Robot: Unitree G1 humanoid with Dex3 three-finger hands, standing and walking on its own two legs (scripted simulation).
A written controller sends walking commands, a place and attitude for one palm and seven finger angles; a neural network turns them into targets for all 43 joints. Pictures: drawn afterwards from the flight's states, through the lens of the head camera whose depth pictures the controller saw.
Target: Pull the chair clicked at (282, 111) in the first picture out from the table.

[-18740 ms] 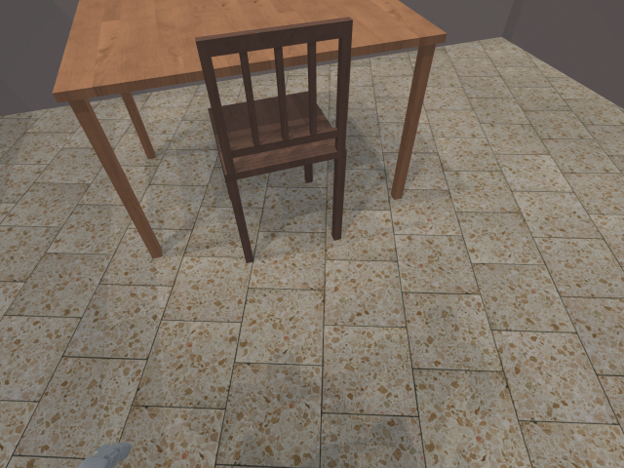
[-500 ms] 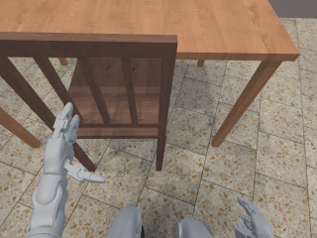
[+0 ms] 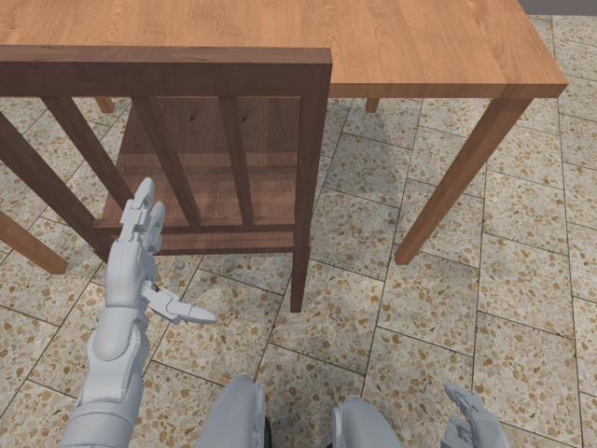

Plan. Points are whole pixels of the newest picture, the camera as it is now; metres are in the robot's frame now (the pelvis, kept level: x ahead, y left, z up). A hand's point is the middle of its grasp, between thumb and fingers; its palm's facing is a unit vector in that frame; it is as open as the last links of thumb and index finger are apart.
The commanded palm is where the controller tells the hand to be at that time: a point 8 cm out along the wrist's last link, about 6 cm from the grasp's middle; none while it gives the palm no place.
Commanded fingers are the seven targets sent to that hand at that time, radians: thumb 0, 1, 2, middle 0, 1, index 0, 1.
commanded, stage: aim the fingers beside a spindle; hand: left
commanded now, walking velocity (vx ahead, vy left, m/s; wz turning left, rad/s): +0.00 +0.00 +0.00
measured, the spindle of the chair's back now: (174, 171) +0.48 +0.19 +0.04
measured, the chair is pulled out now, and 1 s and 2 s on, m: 0.00 0.00 0.00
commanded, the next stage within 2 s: none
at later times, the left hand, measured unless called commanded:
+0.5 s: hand (173, 270) +0.33 +0.17 +0.02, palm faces +0.07 -1.00 -0.05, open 16.9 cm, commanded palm +0.31 +0.22 +0.02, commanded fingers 0.00 -0.50 0.30 -0.06 -0.08 -0.06 -0.08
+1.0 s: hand (173, 275) +0.32 +0.17 +0.03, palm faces +0.05 -1.00 -0.03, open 17.0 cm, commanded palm +0.30 +0.22 +0.03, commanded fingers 0.00 -0.50 0.30 -0.06 -0.08 -0.06 -0.08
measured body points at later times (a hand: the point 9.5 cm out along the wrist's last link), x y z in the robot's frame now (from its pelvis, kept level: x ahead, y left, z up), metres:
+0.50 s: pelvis +0.00 -0.01 +0.00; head +0.10 +0.00 +0.44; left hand +0.32 +0.23 +0.03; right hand +0.16 -0.26 -0.11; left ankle +0.06 +0.09 -0.62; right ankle -0.01 -0.11 -0.62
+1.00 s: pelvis +0.00 -0.01 +0.00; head +0.11 +0.00 +0.44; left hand +0.31 +0.22 +0.03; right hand +0.15 -0.26 -0.11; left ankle +0.06 +0.09 -0.62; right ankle -0.01 -0.11 -0.62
